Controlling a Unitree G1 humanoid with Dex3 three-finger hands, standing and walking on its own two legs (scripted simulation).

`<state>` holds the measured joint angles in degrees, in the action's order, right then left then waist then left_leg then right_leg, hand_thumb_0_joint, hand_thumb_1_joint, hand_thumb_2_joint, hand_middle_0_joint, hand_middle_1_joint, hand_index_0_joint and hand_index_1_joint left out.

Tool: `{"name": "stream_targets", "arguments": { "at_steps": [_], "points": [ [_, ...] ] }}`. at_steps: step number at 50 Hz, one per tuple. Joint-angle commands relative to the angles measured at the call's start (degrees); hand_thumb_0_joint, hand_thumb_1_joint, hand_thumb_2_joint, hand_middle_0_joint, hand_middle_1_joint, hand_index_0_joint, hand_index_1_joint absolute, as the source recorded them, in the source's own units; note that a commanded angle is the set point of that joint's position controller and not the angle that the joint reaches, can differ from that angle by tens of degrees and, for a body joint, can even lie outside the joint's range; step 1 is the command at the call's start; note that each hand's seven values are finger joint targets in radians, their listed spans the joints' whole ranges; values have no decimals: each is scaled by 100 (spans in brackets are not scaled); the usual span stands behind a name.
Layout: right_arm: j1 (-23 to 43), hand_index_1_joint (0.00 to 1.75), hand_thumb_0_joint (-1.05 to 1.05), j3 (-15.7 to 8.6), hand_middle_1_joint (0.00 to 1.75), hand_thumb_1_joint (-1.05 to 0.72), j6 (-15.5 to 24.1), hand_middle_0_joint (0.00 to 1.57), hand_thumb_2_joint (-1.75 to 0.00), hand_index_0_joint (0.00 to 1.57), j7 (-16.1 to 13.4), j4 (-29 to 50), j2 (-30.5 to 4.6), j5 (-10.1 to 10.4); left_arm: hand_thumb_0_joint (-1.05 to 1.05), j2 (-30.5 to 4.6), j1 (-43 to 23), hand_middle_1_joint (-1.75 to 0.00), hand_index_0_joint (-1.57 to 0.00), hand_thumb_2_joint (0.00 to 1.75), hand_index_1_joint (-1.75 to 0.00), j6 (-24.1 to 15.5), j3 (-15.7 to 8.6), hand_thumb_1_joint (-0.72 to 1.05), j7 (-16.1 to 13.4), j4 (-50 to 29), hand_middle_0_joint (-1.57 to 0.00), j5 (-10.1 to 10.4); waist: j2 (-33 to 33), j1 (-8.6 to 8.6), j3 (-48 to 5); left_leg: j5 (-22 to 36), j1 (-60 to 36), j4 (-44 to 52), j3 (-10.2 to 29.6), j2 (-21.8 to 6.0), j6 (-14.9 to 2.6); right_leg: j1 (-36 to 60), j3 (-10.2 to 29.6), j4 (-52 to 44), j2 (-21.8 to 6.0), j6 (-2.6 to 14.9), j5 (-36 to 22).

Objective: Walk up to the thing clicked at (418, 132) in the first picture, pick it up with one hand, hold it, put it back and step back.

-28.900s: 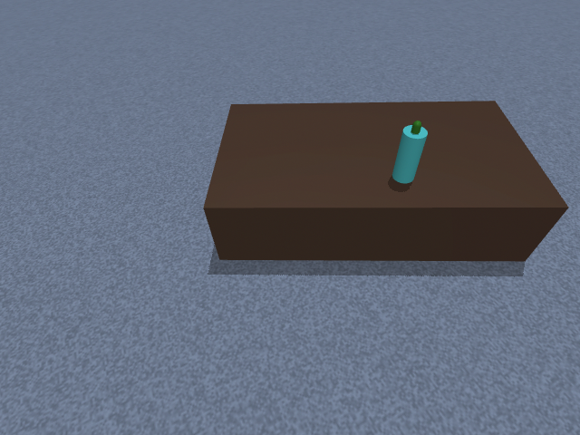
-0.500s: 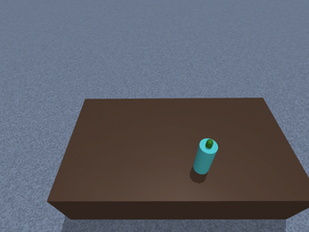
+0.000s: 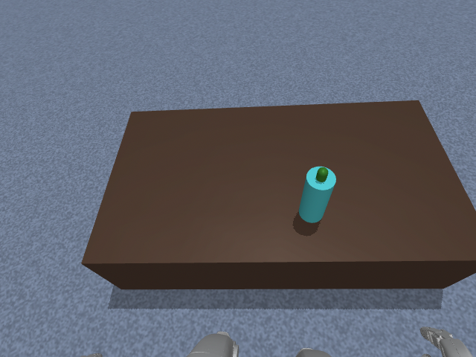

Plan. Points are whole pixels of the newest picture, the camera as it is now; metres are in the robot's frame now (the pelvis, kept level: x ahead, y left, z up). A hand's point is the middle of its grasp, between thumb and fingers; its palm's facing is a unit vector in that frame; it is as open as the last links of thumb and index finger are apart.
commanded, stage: step back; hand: right
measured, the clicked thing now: (316, 193) +0.59 -0.18 -0.31
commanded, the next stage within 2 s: none
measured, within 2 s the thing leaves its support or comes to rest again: neither
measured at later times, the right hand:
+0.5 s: hand out of the picture -0.01 -0.23 -0.13, palm faces -0.08 +0.90 -0.43, open 7.3 cm
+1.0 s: hand out of the picture -0.17 -0.23 -0.16, palm faces -0.06 +0.91 -0.41, open 7.3 cm
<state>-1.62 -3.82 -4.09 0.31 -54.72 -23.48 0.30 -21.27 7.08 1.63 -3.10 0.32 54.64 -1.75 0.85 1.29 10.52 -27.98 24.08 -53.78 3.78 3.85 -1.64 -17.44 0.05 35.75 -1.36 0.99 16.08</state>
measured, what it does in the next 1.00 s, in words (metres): walks backwards: left foot, then right foot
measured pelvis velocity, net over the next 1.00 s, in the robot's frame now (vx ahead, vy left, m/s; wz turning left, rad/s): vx -0.25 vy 0.04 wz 0.03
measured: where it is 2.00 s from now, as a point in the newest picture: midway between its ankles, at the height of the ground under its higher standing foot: outside the picture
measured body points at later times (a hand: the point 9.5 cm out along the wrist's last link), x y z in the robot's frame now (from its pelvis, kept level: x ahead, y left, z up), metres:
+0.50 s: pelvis -0.11 +0.04 +0.01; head -0.03 +0.07 +0.45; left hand -0.02 +0.36 -0.13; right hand +0.00 -0.27 -0.10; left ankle -0.09 +0.14 -0.73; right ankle -0.16 -0.11 -0.64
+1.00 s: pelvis -0.25 +0.04 -0.01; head -0.18 +0.04 +0.44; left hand -0.10 +0.35 -0.11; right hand -0.17 -0.28 -0.13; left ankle -0.28 +0.16 -0.72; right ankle -0.17 -0.09 -0.73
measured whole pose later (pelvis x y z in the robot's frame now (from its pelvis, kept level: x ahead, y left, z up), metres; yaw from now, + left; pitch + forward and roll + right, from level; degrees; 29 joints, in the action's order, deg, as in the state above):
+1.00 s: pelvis -0.25 +0.04 -0.01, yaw +1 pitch -1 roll +0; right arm -10.9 -2.6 -2.0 -1.2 -50.9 -23.7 -0.2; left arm -20.8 4.9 2.3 -3.8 -0.6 42.6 -2.0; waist 1.0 -0.5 10.2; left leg -25.7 16.2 -42.6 3.5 2.3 0.8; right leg -22.9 0.4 36.3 -1.3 -0.6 12.4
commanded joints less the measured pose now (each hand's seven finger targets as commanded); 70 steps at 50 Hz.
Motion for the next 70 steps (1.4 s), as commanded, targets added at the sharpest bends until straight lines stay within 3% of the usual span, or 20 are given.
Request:
{"name": "stream_targets", "arguments": {
  "at_steps": [1,9,12,13,15,19,26,32,34,35,36,39,46,50,52,53,54,57,65,70],
  "points": [
    [-752,30,0,-228,30,-90,63,20,-90,20,-53,280,-974,91,0,-1478,-748,-30,-20,90,-30,-130,-390,90,-187,-809,-20,-59,-865,-320,-1091,-28,53,-1683,514,220,103,198,1207,-1390,-1286,1157,-2400],
    [-877,30,0,-111,30,-90,218,20,-90,20,-131,513,-968,-119,0,-1497,-137,-30,-20,90,-30,-6,-449,90,-249,-1022,-20,1,-1376,32,-1696,38,-178,1541,95,-466,148,1744,1179,-506,-1534,1039,-2929],
    [-1301,30,0,-233,30,-90,301,20,-90,20,-113,337,-1054,-272,0,-1359,-199,-30,-20,90,-30,124,-383,90,-169,-1128,-20,106,-758,-205,-1578,2079,-1406,3127,-40,-495,27,493,595,200,-919,484,-1793],
    [-1173,30,0,-361,30,-90,318,20,-90,20,-103,439,-1570,-355,0,-1063,-99,-30,-20,90,-30,138,-318,90,-154,-1215,-20,143,783,-128,-1604,3094,-1783,3388,1773,-1784,-378,-529,67,1183,-43,99,9],
    [-764,30,0,-438,30,-90,300,20,-90,20,-64,647,-2121,-293,0,-1198,-586,-30,-20,90,-30,156,-428,90,-296,-1216,-20,32,1543,-475,-1224,3236,-620,3711,2756,-2707,-1531,-777,893,2987,781,-84,2427],
    [-122,30,0,-205,30,-90,355,20,-90,20,-181,867,-1184,-277,0,-1142,128,-30,-20,90,-30,127,-432,90,-210,-949,-20,173,660,146,-1050,4182,-1541,2950,772,-1522,-856,-1421,1194,3824,866,5,1150],
    [-987,30,0,-261,30,-90,317,20,-90,20,-248,854,-1128,-137,0,-982,-11,-30,-20,90,-30,-12,-367,90,-187,-1178,-20,65,674,-408,-1425,4839,-2942,2470,851,-1881,-1288,-1257,706,1878,542,-325,1418],
    [-356,30,0,-272,30,-90,201,20,-90,20,-162,1072,-1251,-59,0,-947,989,-30,-20,90,-30,-134,-404,90,-161,-719,-20,-18,625,46,-1780,3217,-1649,1829,493,-1635,-768,782,108,-1399,278,-3,-627],
    [-362,30,0,-136,30,-90,194,20,-90,20,-126,1180,-824,18,0,-1634,768,-30,-20,90,-30,-188,-579,90,-151,-864,-20,-108,-1131,-24,-1445,759,188,831,51,-500,-51,1123,2360,-1511,-1054,565,-1208],
    [-154,30,0,-190,30,-90,157,20,-90,20,-207,1175,-896,-9,0,-2132,318,-30,-20,90,-30,-156,-646,90,-124,-1069,-20,-86,-1839,191,-1093,-846,75,-537,88,71,135,-16,3206,-1771,-2040,1621,-1503],
    [-327,30,0,-273,30,-90,137,20,-90,20,-239,1035,-1053,-23,0,-2001,34,-30,-20,90,-30,-174,-641,90,-146,-1210,-20,-76,-1572,74,-711,-892,-165,-1338,565,-66,186,-727,3360,-1845,-2153,1746,-1507],
    [-751,30,0,-180,30,-90,187,20,-90,20,-193,774,-1003,39,0,-1304,-256,-30,-20,90,-30,-161,-498,90,-173,-1394,-20,2,-825,-220,-854,-85,251,-1476,642,351,160,173,1451,-1206,-1038,1012,-2570],
    [-933,30,0,-85,30,-90,353,20,-90,20,-261,884,-851,-62,0,-1198,182,-30,-20,90,-30,-22,-505,90,-230,-1492,-20,-62,-1219,140,-1480,-247,302,782,64,-172,342,1801,1344,-632,-1186,1116,-2891],
    [-1463,30,0,-206,30,-90,408,20,-90,20,-204,636,-862,-159,0,-1354,-19,-30,-20,90,-30,132,-438,90,-156,-1539,-20,37,-1139,-129,-1599,1627,-1153,3010,-383,-175,117,897,1033,45,-810,674,-2102],
    [-1336,30,0,-397,30,-90,431,20,-90,20,-191,734,-1602,-339,0,-949,-34,-30,-20,90,-30,174,-324,90,-127,-1652,-20,82,829,-130,-1453,2612,-1707,3447,2071,-1939,-552,-933,455,1418,301,81,665],
    [-1086,30,0,-454,30,-90,402,20,-90,20,-145,859,-2062,-311,0,-1160,-414,-30,-20,90,-30,166,-468,90,-213,-1692,-20,65,1196,-393,-1266,2833,-676,3662,2821,-2726,-1422,-822,749,2551,709,-66,2134],
    [-766,30,0,-490,30,-90,441,20,-90,20,-186,936,-2059,-294,0,-1283,-527,-30,-20,90,-30,170,-509,90,-247,-1635,-20,6,1182,-381,-952,2512,1,3891,3217,-3009,-1736,-618,1254,3483,612,-54,2108],
    [-185,30,0,-255,30,-90,484,20,-90,20,-236,1041,-1260,-311,0,-1172,230,-30,-20,90,-30,191,-500,90,-160,-1256,-20,134,449,227,-891,3416,-751,3253,1055,-1742,-958,-1154,1362,4105,840,3,1160],
    [-1041,30,0,-328,30,-90,430,20,-90,20,-262,1041,-1225,-181,0,-1047,304,-30,-20,90,-30,110,-398,90,-130,-1313,-20,2,803,-331,-1605,3875,-2752,2712,963,-1897,-1272,-1229,848,2198,512,-418,1372],
    [-543,30,0,-382,30,-90,309,20,-90,20,-224,1267,-1505,-223,0,-1129,908,-30,-20,90,-30,116,-421,90,-28,-982,-20,22,1248,-97,-1784,2817,-1631,2819,880,-2033,-1050,146,316,363,134,-148,1081]
  ]
}}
